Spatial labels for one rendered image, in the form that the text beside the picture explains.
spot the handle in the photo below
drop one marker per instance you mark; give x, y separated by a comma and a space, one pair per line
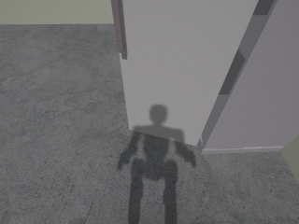
118, 25

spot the right robot hand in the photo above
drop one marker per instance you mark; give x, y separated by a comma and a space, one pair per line
242, 218

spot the fridge door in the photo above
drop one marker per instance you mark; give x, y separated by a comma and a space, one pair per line
177, 56

